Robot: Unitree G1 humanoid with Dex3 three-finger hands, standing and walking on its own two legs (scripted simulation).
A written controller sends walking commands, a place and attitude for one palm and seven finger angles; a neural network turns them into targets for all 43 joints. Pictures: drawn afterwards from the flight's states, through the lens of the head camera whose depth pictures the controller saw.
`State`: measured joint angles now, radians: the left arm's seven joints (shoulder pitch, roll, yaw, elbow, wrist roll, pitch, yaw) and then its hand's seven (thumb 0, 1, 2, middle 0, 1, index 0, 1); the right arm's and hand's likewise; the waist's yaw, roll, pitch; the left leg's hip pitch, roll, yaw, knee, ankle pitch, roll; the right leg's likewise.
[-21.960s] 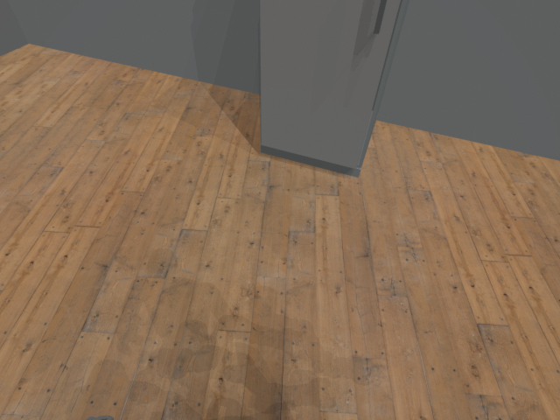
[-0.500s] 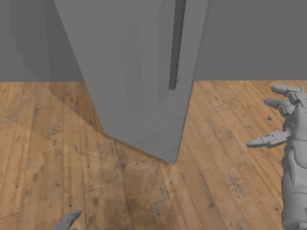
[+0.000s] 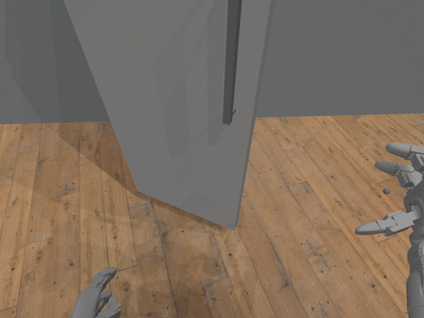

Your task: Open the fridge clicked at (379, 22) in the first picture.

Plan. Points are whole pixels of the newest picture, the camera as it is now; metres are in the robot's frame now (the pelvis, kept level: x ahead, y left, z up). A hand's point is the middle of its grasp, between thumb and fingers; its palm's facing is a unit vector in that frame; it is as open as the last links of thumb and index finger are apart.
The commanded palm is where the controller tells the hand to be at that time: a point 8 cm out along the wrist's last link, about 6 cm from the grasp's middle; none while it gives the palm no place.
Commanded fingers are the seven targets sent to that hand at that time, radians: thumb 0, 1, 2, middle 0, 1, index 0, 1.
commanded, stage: slip the hand off the handle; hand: right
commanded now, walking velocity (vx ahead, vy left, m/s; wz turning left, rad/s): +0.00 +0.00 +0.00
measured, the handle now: (235, 46) +0.59 -0.02 +0.23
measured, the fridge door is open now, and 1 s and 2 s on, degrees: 27 27 27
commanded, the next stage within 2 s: draw the hand back to the body in 0.12 s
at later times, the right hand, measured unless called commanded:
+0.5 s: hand (399, 210) +0.27 -0.27 +0.13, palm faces -0.21 +0.97 -0.10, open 14.7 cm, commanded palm +0.23 -0.32 +0.14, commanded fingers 0.00 0.55 -0.20 0.25 1.15 0.25 1.15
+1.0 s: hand out of the picture +0.22 -0.29 +0.15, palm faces +0.40 +0.88 -0.27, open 13.1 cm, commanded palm +0.18 -0.33 +0.18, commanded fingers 0.00 -0.14 -0.53 0.23 0.75 0.23 0.75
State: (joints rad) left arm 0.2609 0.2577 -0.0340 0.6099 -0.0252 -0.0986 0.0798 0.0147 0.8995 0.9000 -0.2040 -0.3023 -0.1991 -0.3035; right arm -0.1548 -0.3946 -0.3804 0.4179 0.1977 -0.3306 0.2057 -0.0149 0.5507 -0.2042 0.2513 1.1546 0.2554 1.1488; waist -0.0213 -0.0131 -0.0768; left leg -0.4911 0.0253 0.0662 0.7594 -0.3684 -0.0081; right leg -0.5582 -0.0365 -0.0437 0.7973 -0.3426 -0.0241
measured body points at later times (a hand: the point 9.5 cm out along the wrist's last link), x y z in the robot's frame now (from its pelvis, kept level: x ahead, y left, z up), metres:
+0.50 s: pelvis +0.01 +0.01 +0.01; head +0.01 +0.01 +0.46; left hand +0.18 +0.25 -0.06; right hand +0.27 -0.32 +0.14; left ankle +0.01 +0.13 -0.71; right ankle +0.04 -0.10 -0.71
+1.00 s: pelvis +0.01 -0.03 +0.03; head +0.00 -0.03 +0.48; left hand +0.20 +0.18 -0.04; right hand +0.19 -0.34 +0.17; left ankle +0.01 +0.13 -0.71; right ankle +0.04 -0.10 -0.71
